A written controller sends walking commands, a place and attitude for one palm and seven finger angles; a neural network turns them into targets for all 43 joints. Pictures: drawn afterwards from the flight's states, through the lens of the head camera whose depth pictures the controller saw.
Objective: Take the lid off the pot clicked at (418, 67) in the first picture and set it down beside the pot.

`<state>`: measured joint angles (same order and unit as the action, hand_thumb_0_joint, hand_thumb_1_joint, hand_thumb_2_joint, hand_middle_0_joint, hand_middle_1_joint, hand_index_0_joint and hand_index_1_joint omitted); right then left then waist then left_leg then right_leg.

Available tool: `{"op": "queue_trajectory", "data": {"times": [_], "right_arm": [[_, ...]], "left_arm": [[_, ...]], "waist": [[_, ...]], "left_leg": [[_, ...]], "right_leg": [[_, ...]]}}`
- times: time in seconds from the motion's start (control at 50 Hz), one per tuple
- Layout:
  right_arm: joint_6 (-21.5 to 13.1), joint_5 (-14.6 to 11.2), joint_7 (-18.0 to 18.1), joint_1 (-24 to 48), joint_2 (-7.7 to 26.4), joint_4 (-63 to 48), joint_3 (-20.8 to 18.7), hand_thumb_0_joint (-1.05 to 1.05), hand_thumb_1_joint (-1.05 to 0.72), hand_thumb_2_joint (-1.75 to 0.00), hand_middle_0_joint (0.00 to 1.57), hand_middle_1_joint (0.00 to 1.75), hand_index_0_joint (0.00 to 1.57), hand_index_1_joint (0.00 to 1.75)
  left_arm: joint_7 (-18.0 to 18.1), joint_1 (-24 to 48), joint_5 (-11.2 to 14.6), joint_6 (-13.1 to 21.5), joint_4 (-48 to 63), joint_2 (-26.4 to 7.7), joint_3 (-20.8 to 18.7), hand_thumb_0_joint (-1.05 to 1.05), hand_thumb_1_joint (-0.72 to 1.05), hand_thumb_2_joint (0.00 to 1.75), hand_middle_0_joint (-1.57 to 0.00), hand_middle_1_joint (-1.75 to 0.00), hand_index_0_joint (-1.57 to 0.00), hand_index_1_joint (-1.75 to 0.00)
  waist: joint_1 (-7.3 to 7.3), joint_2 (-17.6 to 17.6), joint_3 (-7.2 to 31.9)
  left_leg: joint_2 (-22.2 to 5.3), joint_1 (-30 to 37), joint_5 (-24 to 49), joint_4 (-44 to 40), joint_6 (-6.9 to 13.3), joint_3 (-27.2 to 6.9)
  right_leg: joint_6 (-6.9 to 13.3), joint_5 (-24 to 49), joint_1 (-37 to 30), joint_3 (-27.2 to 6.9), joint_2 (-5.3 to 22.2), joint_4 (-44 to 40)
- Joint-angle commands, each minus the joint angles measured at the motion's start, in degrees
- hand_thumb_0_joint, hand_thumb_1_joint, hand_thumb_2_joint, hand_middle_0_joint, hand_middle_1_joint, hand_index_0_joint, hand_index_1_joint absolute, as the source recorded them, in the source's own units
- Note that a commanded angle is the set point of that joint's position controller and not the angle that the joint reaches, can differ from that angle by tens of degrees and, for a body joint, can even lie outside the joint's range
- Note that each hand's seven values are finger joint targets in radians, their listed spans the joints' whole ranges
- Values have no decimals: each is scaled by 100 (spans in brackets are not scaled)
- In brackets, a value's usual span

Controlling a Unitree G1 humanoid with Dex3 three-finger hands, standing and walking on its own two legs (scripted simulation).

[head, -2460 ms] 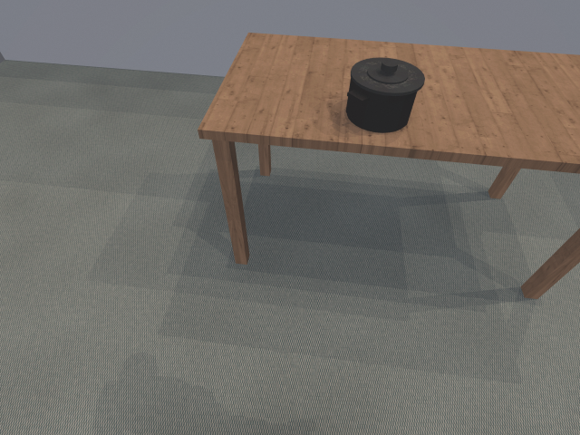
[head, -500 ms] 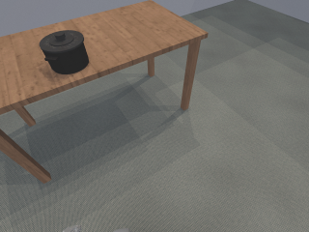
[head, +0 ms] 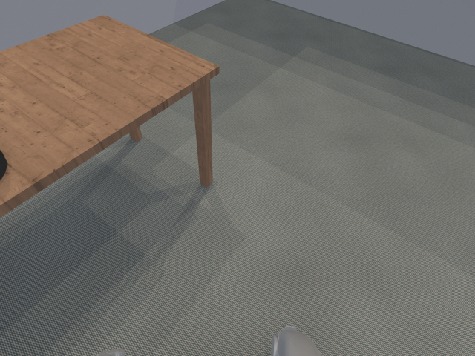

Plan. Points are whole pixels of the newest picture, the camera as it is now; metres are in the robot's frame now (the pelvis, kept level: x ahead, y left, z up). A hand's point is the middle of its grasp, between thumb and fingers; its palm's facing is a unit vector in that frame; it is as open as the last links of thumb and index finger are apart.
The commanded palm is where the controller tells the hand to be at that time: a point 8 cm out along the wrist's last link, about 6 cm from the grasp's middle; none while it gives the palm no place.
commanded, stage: walk to a spot facing it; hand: left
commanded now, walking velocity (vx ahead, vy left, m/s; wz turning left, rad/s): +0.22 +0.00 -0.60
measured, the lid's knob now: out of the picture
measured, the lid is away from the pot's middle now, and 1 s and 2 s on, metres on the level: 0.00 0.00 0.00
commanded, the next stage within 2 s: turn to face it in 0.08 s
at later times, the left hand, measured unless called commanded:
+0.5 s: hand (182, 283) +0.29 +0.12 -0.17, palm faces -0.02 -0.99 -0.15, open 7.3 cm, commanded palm none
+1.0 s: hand (140, 306) +0.24 +0.20 -0.17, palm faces +0.27 -0.92 -0.28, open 7.4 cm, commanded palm none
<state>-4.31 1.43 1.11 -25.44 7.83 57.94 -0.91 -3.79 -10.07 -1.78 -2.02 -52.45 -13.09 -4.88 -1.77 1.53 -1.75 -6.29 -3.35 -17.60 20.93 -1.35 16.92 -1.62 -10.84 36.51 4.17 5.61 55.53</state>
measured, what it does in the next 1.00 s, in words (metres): walks ahead: right foot, then left foot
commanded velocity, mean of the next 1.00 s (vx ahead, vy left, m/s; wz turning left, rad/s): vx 0.03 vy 0.00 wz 0.42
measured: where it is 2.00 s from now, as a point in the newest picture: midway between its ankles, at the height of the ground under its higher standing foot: outside the picture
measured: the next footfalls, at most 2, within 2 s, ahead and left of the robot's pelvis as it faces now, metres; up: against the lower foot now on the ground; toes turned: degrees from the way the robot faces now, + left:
right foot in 0.16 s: +0.23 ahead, -0.14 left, +0.00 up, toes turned -13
left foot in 0.58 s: +0.27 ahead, +0.07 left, +0.00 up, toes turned +10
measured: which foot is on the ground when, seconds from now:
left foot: down 0.00-0.14, up 0.16-0.56, down 0.58-1.00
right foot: up 0.00-0.14, down 0.16-0.58, up 0.60-1.00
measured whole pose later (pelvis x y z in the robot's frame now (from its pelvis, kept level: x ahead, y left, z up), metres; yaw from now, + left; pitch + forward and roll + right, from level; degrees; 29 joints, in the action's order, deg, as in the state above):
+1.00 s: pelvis +0.21 -0.03 +0.00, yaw +14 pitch +1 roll -1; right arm 1.7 1.5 0.3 -13.1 12.3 54.2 -3.9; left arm 0.9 -11.2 -0.6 -3.1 -53.8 -14.1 -4.6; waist -1.5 -0.9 -2.1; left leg 3.1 -17.6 -11.3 28.0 3.2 -3.0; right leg -5.0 -23.1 24.7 -1.0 2.9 48.8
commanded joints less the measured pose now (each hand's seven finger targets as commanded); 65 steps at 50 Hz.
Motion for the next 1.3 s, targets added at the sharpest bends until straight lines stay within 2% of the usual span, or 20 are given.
{"op": "queue_trajectory", "data": {"times": [0.0, 0.06, 0.1, 0.12, 0.14, 0.16, 0.18, 0.28, 0.44, 0.52, 0.56, 0.58, 0.7, 0.92, 1.02, 1.04, 1.08, 1.1, 1.16, 1.28], "right_arm": [[-51, 13, 15, -511, 995, -123, -265, 0, -90, -90, 20, 30, 20, 30], [-18, 7, 8, -325, 1134, -129, -349, 0, -90, -90, 20, 30, 20, 30], [7, -41, -30, -113, 1293, -237, -380, 0, -90, -90, 20, 30, 20, 30], [24, -131, -126, -235, 998, -386, -317, 0, -90, -90, 20, 30, 20, 30], [46, -171, -51, -104, 702, -642, -264, 0, -90, -90, 20, 30, 20, 30], [79, -138, 24, 317, 853, -690, -297, 0, -90, -90, 20, 30, 20, 30], [122, -118, 20, 351, 749, -634, -280, 0, -90, -90, 20, 30, 20, 30], [463, 20, 25, -402, 416, 87, -161, 0, -90, -90, 20, 30, 20, 30], [494, -37, -75, 692, 366, -271, -161, 0, -90, -90, 20, 30, 20, 30], [505, -13, -130, 566, 577, -374, -235, 0, -90, -90, 20, 30, 20, 30], [468, 53, -91, 216, 1489, -530, -422, 0, -90, -90, 20, 30, 20, 30], [480, 65, -34, 187, 1533, -488, -452, 0, -90, -90, 20, 30, 20, 30], [362, -43, 23, 1009, 1284, -698, -396, 0, -90, -90, 20, 30, 20, 30], [517, -17, -31, 967, 1602, -722, -567, 0, -90, -90, 20, 30, 20, 30], [594, -32, -68, 1496, 1660, -937, -611, 0, -90, -90, 20, 30, 20, 30], [599, -68, -84, 1607, 1553, -1002, -600, 0, -90, -90, 20, 30, 20, 30], [587, -95, -113, 1524, 942, -1211, -522, 0, -90, -90, 20, 30, 20, 30], [626, 6, -111, 1544, 1258, -1180, -590, 0, -90, -90, 20, 30, 20, 30], [711, 22, -220, 1420, 1188, -975, -579, 0, -90, -90, 20, 30, 20, 30], [763, -28, -290, 1948, 997, -1138, -463, 0, -90, -90, 20, 30, 20, 30]], "left_arm": [[-13, 1091, 17, 202, 693, 94, 110, 0, 90, 90, -20, -30, -20, -30], [11, 783, 17, 268, 585, -49, 85, 0, 90, 90, -20, -30, -20, -30], [65, -624, 1, 398, 164, -465, -53, 0, 90, 90, -20, -30, -20, -30], [161, -1291, 1, 470, 17, -1167, -214, 0, 90, 90, -20, -30, -20, -30], [238, -1692, 122, 476, -38, -1751, -340, 0, 90, 90, -20, -30, -20, -30], [311, -1492, 209, 369, 1, -1708, -337, 0, 90, 90, -20, -30, -20, -30], [341, -904, 171, 360, 130, -1430, -240, 0, 90, 90, -20, -30, -20, -30], [494, 141, 59, 458, 114, -410, 104, 0, 90, 90, -20, -30, -20, -30], [543, -187, 53, 310, -118, -447, 39, 0, 90, 90, -20, -30, -20, -30], [551, -266, 92, 196, -70, -495, -38, 0, 90, 90, -20, -30, -20, -30], [494, -323, 157, 129, 256, -109, -1, 0, 90, 90, -20, -30, -20, -30], [505, -12, 67, 126, 361, -252, 0, 0, 90, 90, -20, -30, -20, -30], [469, -332, 73, 98, 59, -357, -74, 0, 90, 90, -20, -30, -20, -30], [512, 90, 110, 55, 385, -493, -46, 0, 90, 90, -20, -30, -20, -30], [548, -440, 146, 113, 415, -567, -48, 0, 90, 90, -20, -30, -20, -30], [567, -672, 144, 150, 383, -648, -85, 0, 90, 90, -20, -30, -20, -30], [595, -736, 19, 203, 558, -1495, -225, 0, 90, 90, -20, -30, -20, -30], [605, -508, 85, 177, 653, -1360, -179, 0, 90, 90, -20, -30, -20, -30], [605, 172, 79, 236, 797, -815, -56, 0, 90, 90, -20, -30, -20, -30], [573, -477, 30, 224, 614, -1051, -68, 0, 90, 90, -20, -30, -20, -30]], "waist": [[-265, -959, -496], [-34, -1006, -178], [681, -653, 753], [965, 381, 1510], [933, 1223, 2009], [904, 463, 1485], [608, 554, 1209], [-227, 325, 655], [157, 376, 35], [46, 10, 44], [-100, -2256, 54], [-243, -1693, 243], [124, -706, 572], [-81, -916, 435], [242, -944, 454], [384, -756, 532], [445, 1678, 328], [322, 991, 304], [-20, 791, -53], [332, 925, -19]], "left_leg": [[-1400, 342, 2485, -619, 685, -316], [-1433, 459, 3972, 254, 570, 4], [-1195, -227, 4424, 2378, 228, 263], [-832, -2085, 1692, 4120, -41, 198], [-16, -3534, -1938, 6225, -315, -393], [-262, -3606, -1598, 6291, -158, -1260], [-369, -3395, -1093, 6327, -131, -1454], [-321, -2117, -146, 4566, -150, -1453], [1, -1964, -314, 2542, -130, -1154], [26, -1065, 426, 1040, -1, -1206], [-1788, -546, 2360, -392, 1146, -4022], [-1835, -658, 1697, -581, 1505, -4357], [-796, -429, 2184, -334, 1055, -2870], [-648, -433, 1807, -152, 1253, -3730], [-295, -1496, 1737, 301, 1006, -3862], [-106, -1989, 1287, 583, 804, -3760], [1217, -3509, -1504, 3090, -63, -2013], [860, -3267, -1472, 4102, 9, -2321], [536, -3140, -651, 5053, -114, -2032], [533, -2770, -722, 3842, -248, -1485]], "right_leg": [[123, 39, 170, 326, -107, -1331], [369, -148, -762, 560, -439, -1831], [602, 210, -3157, 819, -827, -2458], [1032, 652, -5153, -676, 392, -2525], [1800, 1899, -5719, -3575, 2143, -3148], [1811, 1601, -4724, -3091, 2022, -3471], [1588, 626, -3788, -2870, 1863, -3775], [1040, 1486, -1817, -528, 926, -3940], [1030, 555, -2106, -247, 1319, -3990], [573, 61, -1872, 217, 1211, -2933], [-236, -2342, -453, 716, -61, -765], [-157, -2606, -380, 102, -175, 425], [-338, -936, -287, -423, -13, 840], [-347, -1304, -640, -492, -292, -565], [-220, -731, -2219, -411, -551, -2085], [-176, -274, -2933, -487, -413, -2933], [802, -662, -3379, -2941, 2102, -4384], [1048, -613, -2706, -2586, 2163, -4292], [904, 447, -2321, -1226, 1338, -3859], [906, 1395, -2835, -433, 1367, -3627]]}}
